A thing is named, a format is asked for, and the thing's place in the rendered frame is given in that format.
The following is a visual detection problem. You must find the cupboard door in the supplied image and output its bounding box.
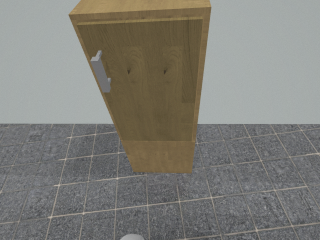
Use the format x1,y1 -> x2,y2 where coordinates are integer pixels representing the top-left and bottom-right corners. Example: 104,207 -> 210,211
77,16 -> 203,142

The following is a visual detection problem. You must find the handle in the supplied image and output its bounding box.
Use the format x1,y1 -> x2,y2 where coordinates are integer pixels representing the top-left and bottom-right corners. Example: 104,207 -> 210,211
90,50 -> 111,93

